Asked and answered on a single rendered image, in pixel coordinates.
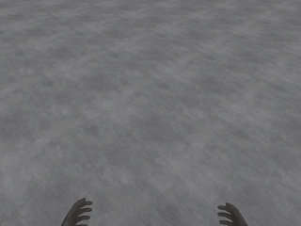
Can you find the left robot hand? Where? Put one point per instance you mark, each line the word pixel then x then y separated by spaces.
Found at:
pixel 72 218

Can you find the right robot hand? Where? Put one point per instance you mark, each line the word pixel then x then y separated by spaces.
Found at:
pixel 235 216

